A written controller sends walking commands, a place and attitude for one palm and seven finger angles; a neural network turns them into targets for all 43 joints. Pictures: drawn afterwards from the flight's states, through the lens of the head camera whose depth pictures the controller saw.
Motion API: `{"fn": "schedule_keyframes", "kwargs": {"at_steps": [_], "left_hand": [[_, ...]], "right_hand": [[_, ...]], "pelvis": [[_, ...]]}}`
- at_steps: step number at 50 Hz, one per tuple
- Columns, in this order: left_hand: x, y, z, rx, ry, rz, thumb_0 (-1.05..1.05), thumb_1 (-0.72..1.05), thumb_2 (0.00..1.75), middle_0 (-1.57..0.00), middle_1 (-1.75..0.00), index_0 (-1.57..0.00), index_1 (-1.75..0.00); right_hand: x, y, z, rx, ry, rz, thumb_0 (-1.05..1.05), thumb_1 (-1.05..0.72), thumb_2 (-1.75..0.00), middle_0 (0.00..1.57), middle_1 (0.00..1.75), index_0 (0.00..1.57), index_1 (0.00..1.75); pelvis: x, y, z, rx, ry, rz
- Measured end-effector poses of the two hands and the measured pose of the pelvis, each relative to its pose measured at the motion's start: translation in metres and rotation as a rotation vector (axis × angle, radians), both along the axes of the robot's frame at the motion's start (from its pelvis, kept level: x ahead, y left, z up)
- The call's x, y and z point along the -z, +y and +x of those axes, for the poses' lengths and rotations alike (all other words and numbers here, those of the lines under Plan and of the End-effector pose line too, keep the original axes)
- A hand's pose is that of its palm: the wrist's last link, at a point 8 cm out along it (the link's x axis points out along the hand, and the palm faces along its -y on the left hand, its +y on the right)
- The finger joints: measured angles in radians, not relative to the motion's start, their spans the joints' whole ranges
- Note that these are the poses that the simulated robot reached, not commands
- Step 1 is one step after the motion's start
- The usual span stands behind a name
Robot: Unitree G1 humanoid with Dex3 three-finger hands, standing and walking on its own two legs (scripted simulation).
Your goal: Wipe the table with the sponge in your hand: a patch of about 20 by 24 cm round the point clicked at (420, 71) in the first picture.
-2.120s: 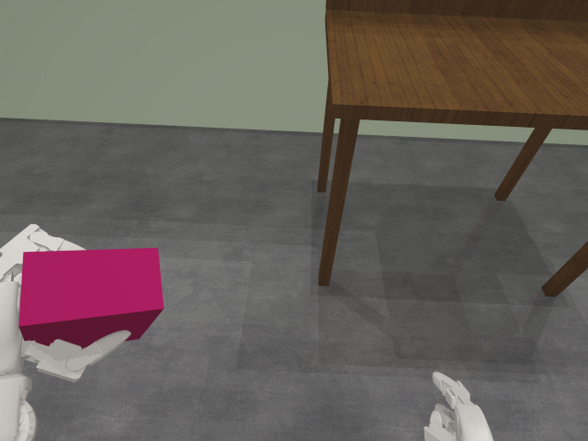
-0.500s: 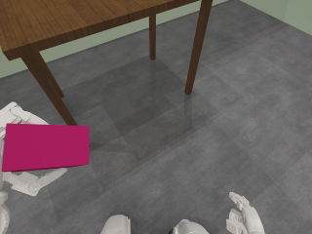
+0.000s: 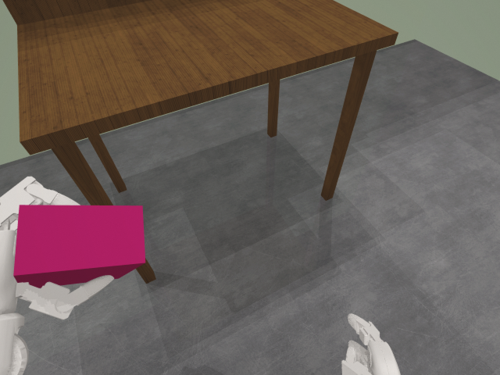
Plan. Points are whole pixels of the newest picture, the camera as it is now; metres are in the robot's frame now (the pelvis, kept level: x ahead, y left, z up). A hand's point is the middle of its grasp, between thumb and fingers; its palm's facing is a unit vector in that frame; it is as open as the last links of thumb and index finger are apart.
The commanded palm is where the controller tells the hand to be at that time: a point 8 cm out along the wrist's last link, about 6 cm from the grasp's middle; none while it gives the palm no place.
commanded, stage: take the last steps up to it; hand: left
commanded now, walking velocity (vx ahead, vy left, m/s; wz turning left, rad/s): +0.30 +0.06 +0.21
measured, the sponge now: (95, 248) +0.23 +0.20 +0.17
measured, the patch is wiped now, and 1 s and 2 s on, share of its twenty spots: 0.00 0.00 0.00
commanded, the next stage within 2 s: come to a stop and stand still in 1.42 s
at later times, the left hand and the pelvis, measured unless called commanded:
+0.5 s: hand (90, 143) +0.37 +0.25 +0.20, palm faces +0.42 -0.78 -0.46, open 10.4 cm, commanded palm +0.30 +0.29 +0.19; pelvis +0.15 +0.01 +0.00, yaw +2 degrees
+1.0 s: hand (141, 109) +0.46 +0.21 +0.19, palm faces +0.43 -0.75 -0.50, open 10.4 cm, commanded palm +0.39 +0.25 +0.19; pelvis +0.27 -0.04 +0.02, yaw +7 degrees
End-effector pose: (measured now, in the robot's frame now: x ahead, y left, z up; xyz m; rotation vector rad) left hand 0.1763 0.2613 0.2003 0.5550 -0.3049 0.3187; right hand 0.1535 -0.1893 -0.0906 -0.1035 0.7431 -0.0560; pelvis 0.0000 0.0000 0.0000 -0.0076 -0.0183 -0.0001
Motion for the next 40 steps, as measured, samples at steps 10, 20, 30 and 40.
{"fn": "schedule_keyframes", "kwargs": {"at_steps": [10, 20, 30, 40], "left_hand": [[-0.003, 0.019, 0.047, -0.141, 0.107, 0.034, 0.0, -0.51, 0.99, -0.7, -1.35, -0.7, -1.35], [0.011, 0.025, 0.12, -0.048, -0.024, -0.018, -0.01, -0.51, 0.99, -0.7, -1.35, -0.7, -1.35], [-0.031, 0.016, 0.162, -0.033, -0.072, 0.065, -0.01, -0.51, 0.99, -0.7, -1.35, -0.7, -1.35], [0.014, -0.01, 0.194, -0.209, 0.058, -0.03, 0.0, -0.51, 0.99, -0.7, -1.35, -0.7, -1.35]], "right_hand": [[-0.001, -0.043, 0.066, -0.006, 0.131, -0.079, 0.01, -0.9, -0.9, 0.2, 0.3, 0.21, 0.3], [-0.014, -0.046, 0.149, 0.035, 0.023, -0.191, 0.01, -0.91, -0.9, 0.2, 0.3, 0.2, 0.3], [-0.021, -0.011, 0.189, 0.006, -0.015, -0.018, 0.01, -0.9, -0.9, 0.2, 0.3, 0.21, 0.3], [0.029, -0.058, 0.226, -0.065, 0.136, -0.052, 0.01, -0.9, -0.9, 0.2, 0.3, 0.21, 0.3]], "pelvis": [[-0.018, -0.009, 0.062, -0.043, 0.045, 0.049], [0.003, 0.011, 0.126, -0.033, -0.003, 0.055], [-0.013, -0.003, 0.175, -0.037, 0.021, 0.005], [0.001, -0.04, 0.226, -0.101, -0.007, 0.022]]}}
